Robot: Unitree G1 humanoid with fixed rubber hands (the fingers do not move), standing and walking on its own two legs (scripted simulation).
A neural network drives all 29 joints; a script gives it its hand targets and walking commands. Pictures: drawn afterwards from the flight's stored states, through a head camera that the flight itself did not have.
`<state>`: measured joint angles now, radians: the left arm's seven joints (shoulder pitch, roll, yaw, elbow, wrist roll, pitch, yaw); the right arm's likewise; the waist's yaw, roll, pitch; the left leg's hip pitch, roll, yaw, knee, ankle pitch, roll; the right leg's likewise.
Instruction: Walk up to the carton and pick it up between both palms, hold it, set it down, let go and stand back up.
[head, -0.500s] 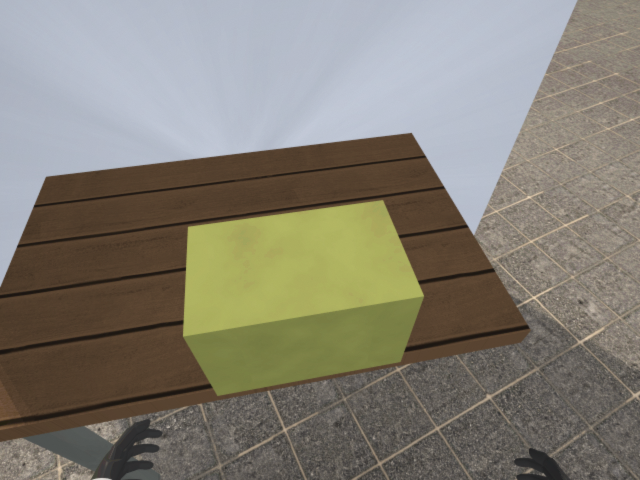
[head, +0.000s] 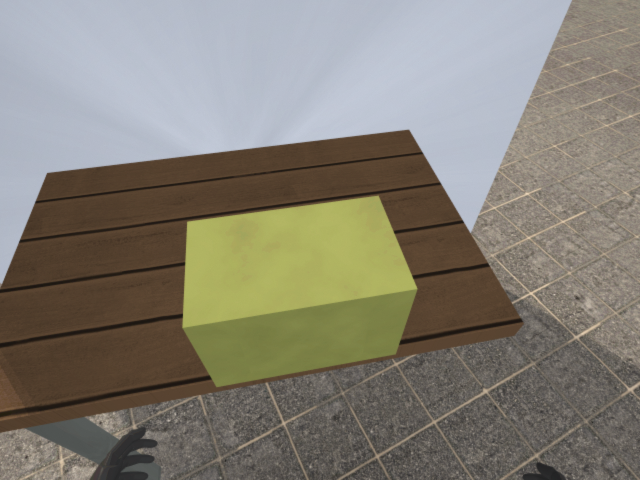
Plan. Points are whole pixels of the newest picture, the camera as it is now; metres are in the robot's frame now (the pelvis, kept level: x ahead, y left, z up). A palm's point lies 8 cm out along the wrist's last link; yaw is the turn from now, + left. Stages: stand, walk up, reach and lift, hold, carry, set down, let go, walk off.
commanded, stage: walk up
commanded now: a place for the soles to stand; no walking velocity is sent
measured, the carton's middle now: (297, 291) +0.36 +0.05 +0.01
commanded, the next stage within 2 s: reach and lift in 1.38 s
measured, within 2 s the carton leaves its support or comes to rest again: neither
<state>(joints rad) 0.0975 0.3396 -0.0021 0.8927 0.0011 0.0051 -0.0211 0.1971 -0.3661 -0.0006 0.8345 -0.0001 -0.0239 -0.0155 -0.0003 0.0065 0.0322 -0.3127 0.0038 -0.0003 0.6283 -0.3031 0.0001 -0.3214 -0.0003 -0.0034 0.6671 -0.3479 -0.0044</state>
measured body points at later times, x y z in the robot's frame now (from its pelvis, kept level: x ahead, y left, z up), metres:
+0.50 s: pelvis +0.00 -0.05 +0.00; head +0.02 -0.03 +0.44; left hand +0.06 +0.26 -0.13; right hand +0.14 -0.37 -0.09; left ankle +0.01 +0.07 -0.72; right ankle +0.00 -0.15 -0.72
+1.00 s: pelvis +0.00 -0.07 +0.00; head +0.02 -0.07 +0.45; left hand +0.09 +0.24 -0.11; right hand +0.14 -0.38 -0.10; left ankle +0.01 +0.06 -0.72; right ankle +0.01 -0.19 -0.72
